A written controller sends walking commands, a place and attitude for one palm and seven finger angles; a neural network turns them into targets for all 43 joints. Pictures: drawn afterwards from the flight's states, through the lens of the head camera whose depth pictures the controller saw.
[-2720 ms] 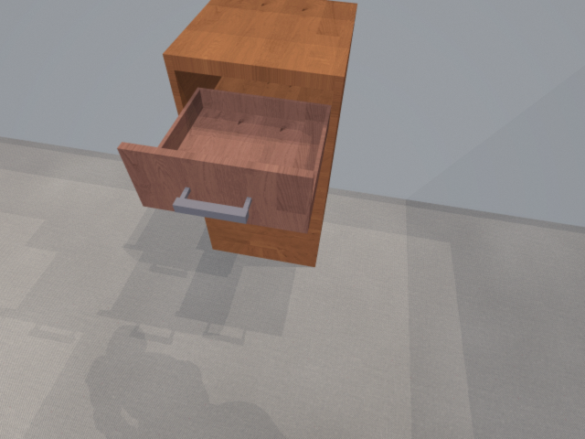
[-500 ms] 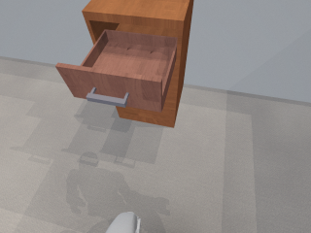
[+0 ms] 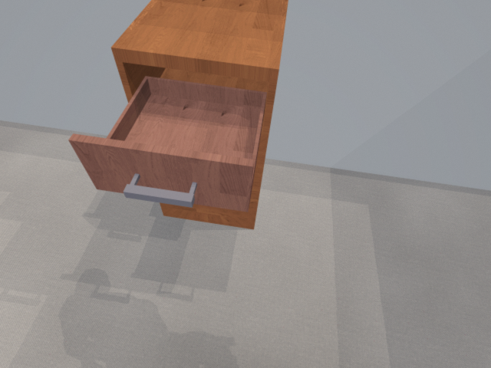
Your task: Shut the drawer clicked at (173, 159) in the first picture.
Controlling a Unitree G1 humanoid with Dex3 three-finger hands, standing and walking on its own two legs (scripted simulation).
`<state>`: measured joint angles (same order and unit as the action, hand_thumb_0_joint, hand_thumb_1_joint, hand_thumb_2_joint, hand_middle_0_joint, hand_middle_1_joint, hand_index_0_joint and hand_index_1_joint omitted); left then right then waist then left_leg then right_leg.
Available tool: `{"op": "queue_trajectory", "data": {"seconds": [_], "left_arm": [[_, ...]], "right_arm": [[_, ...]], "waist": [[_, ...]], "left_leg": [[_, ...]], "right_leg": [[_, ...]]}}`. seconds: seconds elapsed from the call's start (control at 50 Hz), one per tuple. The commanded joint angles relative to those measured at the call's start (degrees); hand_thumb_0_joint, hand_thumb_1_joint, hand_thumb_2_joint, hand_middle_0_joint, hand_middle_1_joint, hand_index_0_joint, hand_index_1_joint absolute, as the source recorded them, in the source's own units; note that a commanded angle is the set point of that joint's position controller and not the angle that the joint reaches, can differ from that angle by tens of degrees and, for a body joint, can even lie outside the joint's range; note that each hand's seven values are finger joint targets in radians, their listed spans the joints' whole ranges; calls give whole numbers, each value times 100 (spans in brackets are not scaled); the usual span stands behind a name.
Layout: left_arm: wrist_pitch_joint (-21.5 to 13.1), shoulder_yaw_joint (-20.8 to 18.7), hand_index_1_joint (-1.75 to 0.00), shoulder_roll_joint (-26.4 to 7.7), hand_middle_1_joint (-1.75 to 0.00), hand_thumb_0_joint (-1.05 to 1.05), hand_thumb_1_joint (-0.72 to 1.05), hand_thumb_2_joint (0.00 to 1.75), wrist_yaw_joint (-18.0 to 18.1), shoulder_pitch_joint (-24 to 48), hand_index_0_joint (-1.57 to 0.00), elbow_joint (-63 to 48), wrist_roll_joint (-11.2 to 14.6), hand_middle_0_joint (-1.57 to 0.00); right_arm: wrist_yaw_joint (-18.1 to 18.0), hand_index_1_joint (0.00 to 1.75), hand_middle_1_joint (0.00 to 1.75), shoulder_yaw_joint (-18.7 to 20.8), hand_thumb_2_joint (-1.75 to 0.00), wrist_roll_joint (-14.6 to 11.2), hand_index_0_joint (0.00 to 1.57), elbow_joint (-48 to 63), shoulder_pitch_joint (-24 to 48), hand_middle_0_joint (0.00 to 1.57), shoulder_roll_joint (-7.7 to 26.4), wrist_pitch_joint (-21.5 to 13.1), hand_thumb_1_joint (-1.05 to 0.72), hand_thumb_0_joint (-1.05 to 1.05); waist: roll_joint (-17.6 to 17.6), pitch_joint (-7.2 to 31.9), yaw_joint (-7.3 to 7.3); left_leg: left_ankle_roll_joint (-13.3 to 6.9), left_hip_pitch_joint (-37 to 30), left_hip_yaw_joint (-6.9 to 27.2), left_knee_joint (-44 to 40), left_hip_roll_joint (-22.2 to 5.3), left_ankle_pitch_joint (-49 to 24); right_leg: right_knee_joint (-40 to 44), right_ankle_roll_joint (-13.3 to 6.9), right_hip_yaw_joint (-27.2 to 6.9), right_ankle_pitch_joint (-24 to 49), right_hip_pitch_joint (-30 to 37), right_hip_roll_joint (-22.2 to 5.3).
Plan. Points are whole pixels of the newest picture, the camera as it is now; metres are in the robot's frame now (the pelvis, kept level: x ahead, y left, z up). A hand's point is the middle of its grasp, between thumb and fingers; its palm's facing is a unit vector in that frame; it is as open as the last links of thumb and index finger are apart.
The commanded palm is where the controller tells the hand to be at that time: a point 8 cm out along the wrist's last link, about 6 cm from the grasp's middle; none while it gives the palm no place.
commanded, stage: take the last steps up to it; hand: left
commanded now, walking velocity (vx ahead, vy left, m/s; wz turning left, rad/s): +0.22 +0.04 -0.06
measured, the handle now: (162, 188) +0.47 +0.22 -0.07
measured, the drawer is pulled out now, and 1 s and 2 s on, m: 0.30 0.30 0.30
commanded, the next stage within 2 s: come to a stop and stand still in 0.24 s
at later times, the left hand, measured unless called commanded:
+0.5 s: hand (172, 326) +0.21 +0.16 -0.17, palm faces +0.02 -0.98 -0.19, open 7.2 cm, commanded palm none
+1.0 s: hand out of the picture +0.13 +0.16 -0.16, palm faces +0.02 -0.96 -0.27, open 7.4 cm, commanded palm none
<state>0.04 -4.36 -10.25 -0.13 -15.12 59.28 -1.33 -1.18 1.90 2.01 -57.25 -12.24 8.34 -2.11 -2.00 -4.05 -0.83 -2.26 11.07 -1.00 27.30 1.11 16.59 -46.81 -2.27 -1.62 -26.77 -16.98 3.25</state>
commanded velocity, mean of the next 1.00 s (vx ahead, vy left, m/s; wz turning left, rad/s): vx -0.03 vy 0.02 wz -0.01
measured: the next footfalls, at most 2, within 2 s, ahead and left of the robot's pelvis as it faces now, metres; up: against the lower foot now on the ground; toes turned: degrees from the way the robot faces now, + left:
right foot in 0.30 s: +0.19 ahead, -0.07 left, +0.00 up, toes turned -1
left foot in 0.54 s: +0.21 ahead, +0.11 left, +0.00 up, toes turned +4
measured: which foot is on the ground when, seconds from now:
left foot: down 0.00-0.30, up 0.32-0.52, down 0.54-0.80, up 0.82-1.00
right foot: up 0.00-0.28, down 0.30-1.00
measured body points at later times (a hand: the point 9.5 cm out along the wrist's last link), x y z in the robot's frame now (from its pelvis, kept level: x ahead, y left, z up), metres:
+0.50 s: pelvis +0.11 -0.02 +0.00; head +0.15 -0.01 +0.44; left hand +0.21 +0.21 -0.16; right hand +0.06 -0.23 -0.16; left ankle +0.13 +0.11 -0.72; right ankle +0.11 -0.11 -0.74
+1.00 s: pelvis +0.11 -0.03 +0.00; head +0.13 -0.04 +0.45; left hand +0.13 +0.21 -0.14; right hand +0.23 -0.27 -0.14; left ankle +0.10 +0.09 -0.70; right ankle +0.10 -0.11 -0.74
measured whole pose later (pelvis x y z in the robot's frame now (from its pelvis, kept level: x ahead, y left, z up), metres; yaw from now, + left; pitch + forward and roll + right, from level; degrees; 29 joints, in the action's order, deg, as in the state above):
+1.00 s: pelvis +0.11 -0.03 +0.00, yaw -2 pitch -1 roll +2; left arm -1.4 -1.2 -9.4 3.4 -19.7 54.1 -2.1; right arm -0.4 3.2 0.0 -52.1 -6.8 11.7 2.0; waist 0.1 -3.1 -1.7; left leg -0.5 19.1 -2.2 46.1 1.0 23.3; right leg -30.5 -3.2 2.5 -17.1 -12.5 0.2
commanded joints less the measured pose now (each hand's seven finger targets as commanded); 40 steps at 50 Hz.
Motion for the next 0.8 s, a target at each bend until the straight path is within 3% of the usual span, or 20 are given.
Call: {"op": "queue_trajectory", "data": {"seconds": [0.0, 0.08, 0.16, 0.22, 0.24, 0.26, 0.28, 0.3, 0.34, 0.38, 0.42, 0.48, 0.5, 0.54, 0.56, 0.58, 0.68, 0.72, 0.76, 0.78], "left_arm": [[-198, -38, -30, -346, -30, 0, 90, 90, -42, 636, -20, -560, 14, -20], [-135, 61, -30, -172, -30, 0, 90, 90, -67, 721, -20, -592, -1, -20], [-130, 118, -30, -155, -30, 0, 90, 90, -59, 1073, -20, -688, -3, -20], [-145, 63, -30, -235, -30, 0, 90, 90, -45, 498, -20, -481, 18, -20], [-178, -4, -30, -434, -30, 0, 90, 90, -20, -14, -20, -308, 24, -20], [-228, -131, -30, -889, -30, 0, 90, 90, 45, -732, -20, -125, 5, -20], [-243, -229, -30, -1302, -30, 0, 90, 90, 70, -1312, -20, 72, 24, -20], [-216, -196, -30, -1257, -30, 0, 90, 90, 117, -1156, -20, 75, 65, -20], [-139, -105, -30, -815, -30, 0, 90, 90, 211, -114, -20, -212, 36, -20], [-129, -2, -30, -548, -30, 0, 90, 90, 239, 490, -20, -359, 3, -20], [-133, 13, -30, -525, -30, 0, 90, 90, 226, 616, -20, -390, 0, -20], [-74, -41, -30, -526, -30, 0, 90, 90, 246, 503, -20, -315, 63, -20], [-17, -34, -30, -464, -30, 0, 90, 90, 254, 406, -20, -335, 77, -20], [77, 3, -30, -213, -30, 0, 90, 90, 281, 87, -20, -388, 102, -20], [104, 19, -30, -209, -30, 0, 90, 90, 289, -33, -20, -331, 66, -20], [130, -11, -30, -240, -30, 0, 90, 90, 259, 27, -20, -329, 73, -20], [94, -2, -30, -324, -30, 0, 90, 90, 217, -103, -20, -279, 53, -20], [66, -31, -30, -477, -30, 0, 90, 90, 222, -295, -20, -272, 10, -20], [40, -63, -30, -882, -30, 0, 90, 90, 224, -172, -20, -330, -38, -20], [16, -37, -30, -901, -30, 0, 90, 90, 211, -39, -20, -322, -13, -20]], "right_arm": [[-138, 30, 30, 62, -90, -1, 20, -69, -1101, 20, 739, -77, -90, 0], [-156, 30, 30, 53, -90, -26, 20, -288, -1427, 20, 778, -112, -90, 0], [-132, 30, 30, 27, -90, -13, 20, -487, -1699, 20, 701, -57, -90, 0], [-142, 30, 30, 7, -90, -68, 20, -572, -1631, 20, 720, -20, -90, 0], [-124, 30, 30, 6, -90, -129, 20, -560, -1579, 20, 661, -34, -90, 0], [-80, 30, 30, 2, -90, -191, 20, -464, -1502, 20, 524, -65, -90, 0], [-79, 30, 30, 18, -90, -194, 20, -350, -1436, 20, 466, -76, -90, 0], [-81, 30, 30, 97, -90, -153, 20, -347, -1222, 20, 614, -10, -90, 0], [-79, 30, 30, 104, -90, -134, 20, -364, -1128, 20, 357, 95, -90, 0], [-73, 30, 30, 10, -90, -138, 20, -502, -1356, 20, 50, 221, -90, 0], [-55, 30, 30, -27, -90, -155, 20, -595, -1517, 20, -141, 282, -90, 0], [-52, 30, 30, 31, -90, -129, 20, -652, -1703, 20, -48, 281, -90, 0], [-48, 30, 30, 83, -90, -105, 20, -587, -1663, 20, 152, 251, -90, 0], [-117, 30, 30, 192, -90, -56, 20, -291, -1275, 20, 769, 225, -90, 0], [-129, 30, 30, 230, -90, -36, 20, -204, -1014, 20, 868, 257, -90, 0], [-152, 30, 30, 220, -90, -45, 20, -130, -784, 20, 817, 246, -90, 0], [-195, 30, 30, 294, -90, -62, 20, 19, -500, 20, 1015, 274, -90, 0], [-188, 30, 30, 337, -90, -120, 20, 134, -303, 20, 1048, 315, -90, 0], [-112, 30, 30, 301, -90, -165, 20, 278, -145, 20, 725, 361, -90, 0], [-73, 30, 30, 271, -90, -150, 20, 258, -26, 20, 621, 431, -90, 0]], "waist": [[722, -66, 277], [808, 204, 254], [998, 37, 377], [730, 180, 34], [468, 387, -213], [-398, 878, -500], [-1093, 1104, -640], [-577, 736, -607], [-557, 50, -163], [-422, -92, 217], [-291, -69, 335], [-45, 120, 391], [356, 173, 314], [1464, 329, 107], [1153, 231, 45], [1368, 134, 28], [956, 831, 72], [459, 955, 27], [-666, 704, 108], [-899, 464, 98]], "left_leg": [[-863, -979, 1486, -1335, -1751, -2529], [-661, -1163, 663, -1154, -1406, -3448], [-630, -973, 542, -1003, -1381, -3450], [-413, -388, 352, -359, -1179, -3471], [-255, 223, 224, 217, -982, -2995], [-29, 1240, -125, 1199, -514, -1854], [180, 1995, -559, 2754, -13, 1406], [161, 2269, -23, 3687, -229, 2037], [215, 1984, 298, 3488, -607, 1506], [315, 1097, 173, 2655, -672, 1145], [394, 552, -71, 1766, -522, 551], [450, -117, -201, 254, -372, -1011], [344, -282, 33, -57, -579, -1864], [-381, 271, 1117, -559, -1727, -3511], [-533, 616, 1081, -666, -1845, -2975], [-600, 599, 1206, -818, -1818, -3073], [-673, -762, 845, -216, -1768, -4655], [-349, -657, 532, 242, -1400, -3780], [187, 215, -103, 666, -582, -1325], [337, 430, -118, 1116, -244, 444]], "right_leg": [[-1310, 85, -26, 268, -1663, -520], [-445, 103, 419, 607, -1288, -488], [564, 23, 729, 709, -777, -386], [1632, -69, 872, 1513, 668, -189], [1964, -148, 592, 1896, 1775, -375], [2077, -532, -637, 2373, 3076, -1284], [2690, -1265, -2112, 3062, 3484, -2698], [2920, -1583, -2215, 2971, 2905, -2933], [3026, -1284, -1286, 2787, 1418, -2444], [3048, -961, -278, 3748, 437, -2069], [2864, -792, 112, 3985, 60, -1794], [2203, -455, 281, 3277, 34, -1485], [1872, -255, 336, 2802, -50, -1289], [1328, 187, 713, 754, 286, -588], [1020, 156, 653, 105, 543, -484], [840, 188, 631, 92, 389, -477], [1143, 191, 462, 389, 149, -464], [2129, 170, 234, 1998, 484, -604], [2403, -286, -790, 3977, 770, -1613], [2659, -676, -1031, 3989, 551, -2036]]}}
